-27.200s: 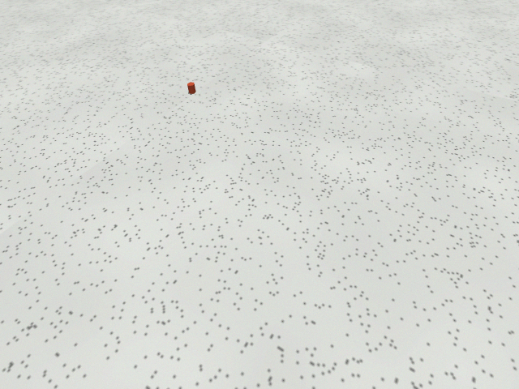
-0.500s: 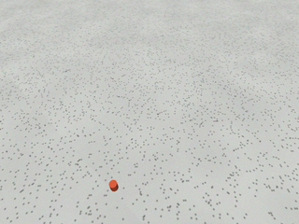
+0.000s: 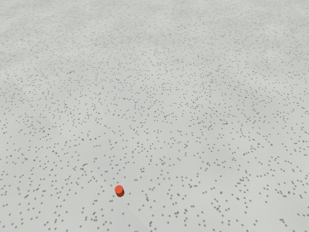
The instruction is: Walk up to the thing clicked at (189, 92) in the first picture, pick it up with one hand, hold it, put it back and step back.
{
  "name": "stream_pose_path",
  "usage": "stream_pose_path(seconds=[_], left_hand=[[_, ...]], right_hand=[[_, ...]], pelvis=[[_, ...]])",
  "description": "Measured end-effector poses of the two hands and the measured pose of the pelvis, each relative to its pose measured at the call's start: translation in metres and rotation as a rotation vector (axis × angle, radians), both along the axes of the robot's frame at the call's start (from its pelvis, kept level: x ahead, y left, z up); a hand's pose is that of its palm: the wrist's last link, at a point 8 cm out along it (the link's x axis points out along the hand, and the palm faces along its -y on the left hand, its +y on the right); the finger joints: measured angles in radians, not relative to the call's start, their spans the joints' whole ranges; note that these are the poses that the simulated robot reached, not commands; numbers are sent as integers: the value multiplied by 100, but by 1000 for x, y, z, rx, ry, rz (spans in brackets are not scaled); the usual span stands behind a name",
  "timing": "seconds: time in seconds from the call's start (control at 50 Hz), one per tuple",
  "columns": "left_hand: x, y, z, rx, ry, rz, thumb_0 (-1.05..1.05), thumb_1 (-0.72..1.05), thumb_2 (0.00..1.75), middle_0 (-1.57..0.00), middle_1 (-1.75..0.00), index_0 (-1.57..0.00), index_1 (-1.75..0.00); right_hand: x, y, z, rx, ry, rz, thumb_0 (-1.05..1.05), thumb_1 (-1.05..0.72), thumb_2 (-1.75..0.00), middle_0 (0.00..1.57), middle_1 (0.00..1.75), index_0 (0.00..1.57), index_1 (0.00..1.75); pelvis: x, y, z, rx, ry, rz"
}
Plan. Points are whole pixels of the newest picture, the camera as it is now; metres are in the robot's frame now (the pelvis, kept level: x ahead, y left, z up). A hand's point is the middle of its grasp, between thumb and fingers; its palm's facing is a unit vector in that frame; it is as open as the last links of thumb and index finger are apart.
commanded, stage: stand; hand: left
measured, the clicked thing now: (119, 191) +0.50 +0.27 -0.75
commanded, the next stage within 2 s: rise first in 1.36 s
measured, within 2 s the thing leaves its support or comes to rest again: neither
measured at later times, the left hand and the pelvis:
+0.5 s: hand out of the picture +0.09 +0.26 -0.16, palm faces -0.01 -0.94 -0.34, open 7.4 cm; pelvis +0.01 +0.01 +0.00, yaw +0 degrees
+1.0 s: hand out of the picture +0.09 +0.26 -0.15, palm faces -0.01 -0.94 -0.35, open 7.4 cm; pelvis +0.02 +0.01 +0.00, yaw +0 degrees
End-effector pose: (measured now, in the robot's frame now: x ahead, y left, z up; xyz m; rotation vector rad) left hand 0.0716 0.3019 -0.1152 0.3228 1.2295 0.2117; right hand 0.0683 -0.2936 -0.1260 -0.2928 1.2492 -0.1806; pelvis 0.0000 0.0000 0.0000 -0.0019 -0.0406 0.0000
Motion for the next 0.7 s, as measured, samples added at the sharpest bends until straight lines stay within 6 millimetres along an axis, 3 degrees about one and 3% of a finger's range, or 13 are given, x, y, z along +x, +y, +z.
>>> stream_pose_path(seconds=[0.28,0.7], left_hand=[[14,-2,-2,-19,-28,-6,1,90,90,-20,-30,-20,-30],[11,5,-1,-10,3,8,1,90,90,-20,-30,-20,-30]], right_hand=[[10,-1,7,-21,-24,1,1,-91,-90,20,30,20,30],[24,5,6,-17,-21,17,1,-91,-90,20,30,20,30]], pelvis=[[5,3,1,-1,3,1],[14,7,2,0,9,5]])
